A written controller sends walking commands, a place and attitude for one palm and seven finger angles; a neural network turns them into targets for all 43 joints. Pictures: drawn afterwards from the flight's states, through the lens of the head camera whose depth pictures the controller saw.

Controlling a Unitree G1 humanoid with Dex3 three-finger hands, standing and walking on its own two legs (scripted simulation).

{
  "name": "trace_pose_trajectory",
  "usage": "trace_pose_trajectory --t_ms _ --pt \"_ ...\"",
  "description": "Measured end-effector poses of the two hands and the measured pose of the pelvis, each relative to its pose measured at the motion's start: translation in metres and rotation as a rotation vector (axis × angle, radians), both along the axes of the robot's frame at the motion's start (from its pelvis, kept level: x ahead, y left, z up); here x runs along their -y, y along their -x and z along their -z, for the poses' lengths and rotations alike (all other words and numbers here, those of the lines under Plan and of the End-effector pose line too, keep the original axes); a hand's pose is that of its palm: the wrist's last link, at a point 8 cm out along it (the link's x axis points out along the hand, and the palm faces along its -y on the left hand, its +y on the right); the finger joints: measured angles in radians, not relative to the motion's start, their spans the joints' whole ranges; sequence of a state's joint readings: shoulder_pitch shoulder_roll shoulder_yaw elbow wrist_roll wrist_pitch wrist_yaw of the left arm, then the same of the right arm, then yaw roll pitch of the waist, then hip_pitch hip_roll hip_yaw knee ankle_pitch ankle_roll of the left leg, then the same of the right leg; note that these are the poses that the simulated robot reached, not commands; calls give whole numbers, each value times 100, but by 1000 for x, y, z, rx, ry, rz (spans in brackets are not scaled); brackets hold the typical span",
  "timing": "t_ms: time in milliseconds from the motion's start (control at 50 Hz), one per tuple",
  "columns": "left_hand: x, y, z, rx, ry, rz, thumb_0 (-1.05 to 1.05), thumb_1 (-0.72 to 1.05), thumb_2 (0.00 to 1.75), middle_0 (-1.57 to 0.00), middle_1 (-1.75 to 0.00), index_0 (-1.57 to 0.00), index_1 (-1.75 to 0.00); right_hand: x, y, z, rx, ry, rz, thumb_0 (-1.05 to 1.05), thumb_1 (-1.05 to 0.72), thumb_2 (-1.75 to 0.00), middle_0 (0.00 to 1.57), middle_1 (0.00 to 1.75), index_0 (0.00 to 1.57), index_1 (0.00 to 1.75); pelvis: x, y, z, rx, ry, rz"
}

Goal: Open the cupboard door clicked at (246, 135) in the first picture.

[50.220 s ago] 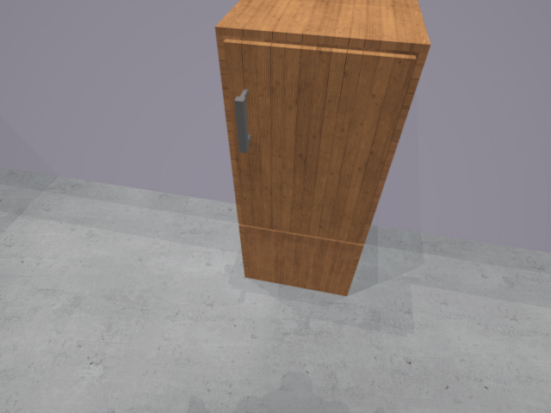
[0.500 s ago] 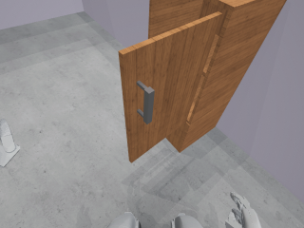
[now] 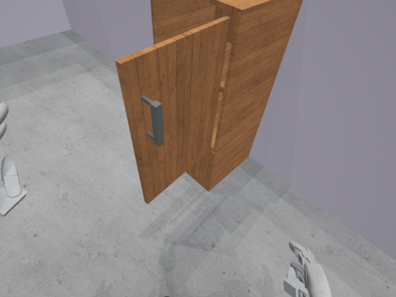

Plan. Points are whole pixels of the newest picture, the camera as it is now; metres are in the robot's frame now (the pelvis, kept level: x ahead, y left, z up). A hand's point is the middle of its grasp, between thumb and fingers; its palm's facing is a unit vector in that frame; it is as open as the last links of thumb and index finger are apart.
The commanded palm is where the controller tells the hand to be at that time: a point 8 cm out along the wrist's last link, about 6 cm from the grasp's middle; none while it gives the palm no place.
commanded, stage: stop stepping back and stand still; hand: left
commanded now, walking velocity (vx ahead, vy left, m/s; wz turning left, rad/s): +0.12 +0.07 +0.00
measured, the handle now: (152, 121) +0.52 +0.14 +0.04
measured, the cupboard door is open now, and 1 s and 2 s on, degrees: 94 94 94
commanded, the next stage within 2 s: let the arm hang, fingers relaxed in 0.72 s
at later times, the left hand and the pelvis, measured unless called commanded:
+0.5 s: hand out of the picture +0.13 +0.28 +0.18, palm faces +0.48 -0.73 -0.49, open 7.4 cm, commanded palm +0.07 +0.31 +0.19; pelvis -0.06 +0.01 +0.00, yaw +3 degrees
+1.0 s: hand out of the picture +0.08 +0.25 -0.07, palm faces +0.08 -0.91 -0.41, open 7.4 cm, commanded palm none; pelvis -0.08 +0.02 -0.01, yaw +4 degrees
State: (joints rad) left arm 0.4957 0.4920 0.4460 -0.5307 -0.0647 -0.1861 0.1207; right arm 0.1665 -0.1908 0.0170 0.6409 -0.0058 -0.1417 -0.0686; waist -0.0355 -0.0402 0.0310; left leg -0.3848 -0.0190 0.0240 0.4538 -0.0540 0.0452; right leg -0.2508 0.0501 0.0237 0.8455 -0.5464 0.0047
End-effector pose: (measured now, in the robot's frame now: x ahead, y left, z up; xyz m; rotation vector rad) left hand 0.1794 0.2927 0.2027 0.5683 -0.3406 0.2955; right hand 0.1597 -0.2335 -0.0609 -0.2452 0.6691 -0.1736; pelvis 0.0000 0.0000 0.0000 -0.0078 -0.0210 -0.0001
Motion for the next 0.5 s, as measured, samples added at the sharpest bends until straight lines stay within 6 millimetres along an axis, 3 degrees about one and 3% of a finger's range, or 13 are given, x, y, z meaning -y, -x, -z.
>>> trace_pose_trajectory --t_ms 80,180,260,380,500 --pt "2 26 2 -64 -32 -55 2 89 90 -21 -30 -21 -30 15 29 -2 10 -7 23 1 -90 -89 20 30 20 30 10 17 -2 13 -10 -13" --pt "10 74 9 -127 -29 -111 2 89 90 -21 -30 -21 -30 31 63 13 -105 7 22 1 -91 -89 20 30 20 30 16 35 -5 0 -40 -13" --pt "5 88 11 -88 38 -177 2 89 90 -21 -30 -21 -30 33 83 14 -169 21 17 1 -91 -89 20 30 20 30 17 38 -14 -28 -54 -25" --pt "-7 88 12 -26 73 -212 2 89 90 -21 -30 -21 -30 24 83 16 -129 53 -16 2 -91 -89 20 30 20 30 3 47 -9 -38 -18 -75" --pt "-17 97 4 -26 -12 -168 2 89 90 -21 -30 -21 -30 -6 70 12 -41 -18 -23 2 -91 -89 20 30 20 30 -6 58 -3 -1 -25 -53"
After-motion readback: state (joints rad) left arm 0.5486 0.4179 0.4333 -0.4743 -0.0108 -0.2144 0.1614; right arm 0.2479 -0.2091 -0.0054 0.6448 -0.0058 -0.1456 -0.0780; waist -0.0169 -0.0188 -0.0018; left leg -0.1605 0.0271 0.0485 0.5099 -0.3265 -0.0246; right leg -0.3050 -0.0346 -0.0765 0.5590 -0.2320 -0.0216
